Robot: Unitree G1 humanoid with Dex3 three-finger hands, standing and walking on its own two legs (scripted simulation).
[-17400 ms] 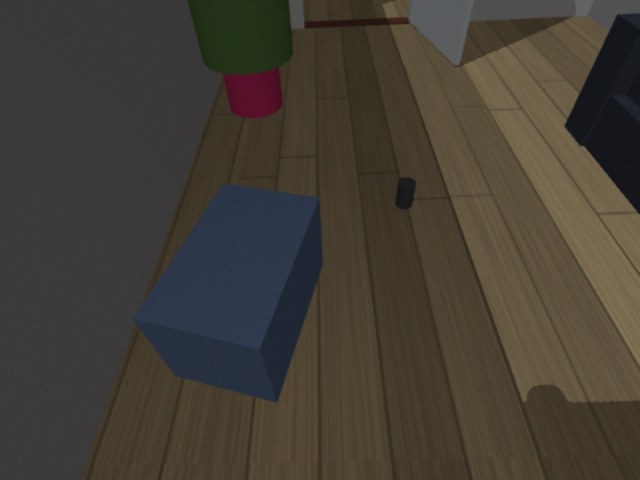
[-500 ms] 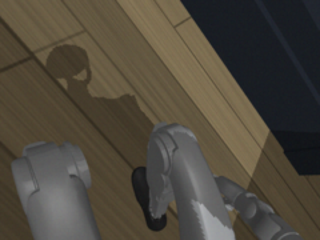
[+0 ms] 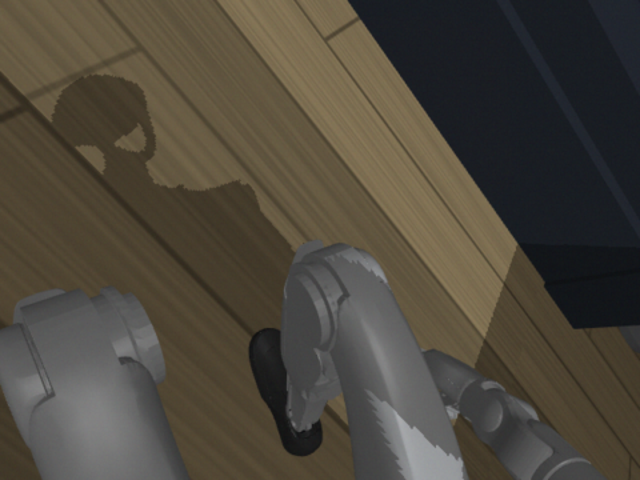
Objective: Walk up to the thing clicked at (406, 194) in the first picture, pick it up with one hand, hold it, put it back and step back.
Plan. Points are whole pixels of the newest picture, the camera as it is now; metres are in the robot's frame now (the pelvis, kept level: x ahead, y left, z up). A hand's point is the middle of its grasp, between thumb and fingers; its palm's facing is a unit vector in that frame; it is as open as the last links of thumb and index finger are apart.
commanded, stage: close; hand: left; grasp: from the side
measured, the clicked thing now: out of the picture +0.44 +0.36 -0.21
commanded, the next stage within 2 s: settle in 0.50 s
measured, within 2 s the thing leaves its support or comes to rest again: leaves its support in 0.90 s
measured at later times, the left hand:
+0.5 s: hand out of the picture +0.43 +0.36 -0.17, palm faces +0.57 -0.82 -0.01, open 10.1 cm
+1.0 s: hand out of the picture +0.42 +0.37 -0.15, palm faces +0.57 -0.82 -0.01, open 7.3 cm
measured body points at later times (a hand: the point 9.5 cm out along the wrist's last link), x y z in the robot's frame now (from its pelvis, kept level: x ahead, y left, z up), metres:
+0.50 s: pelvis +0.00 +0.00 +0.00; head +0.23 +0.20 +0.33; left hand +0.39 +0.40 -0.17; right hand +0.18 -0.24 -0.02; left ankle +0.08 +0.12 -0.24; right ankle +0.14 -0.13 -0.24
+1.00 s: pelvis +0.00 +0.00 +0.01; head +0.23 +0.20 +0.34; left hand +0.39 +0.41 -0.15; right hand +0.18 -0.25 -0.02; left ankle +0.08 +0.12 -0.24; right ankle +0.14 -0.13 -0.24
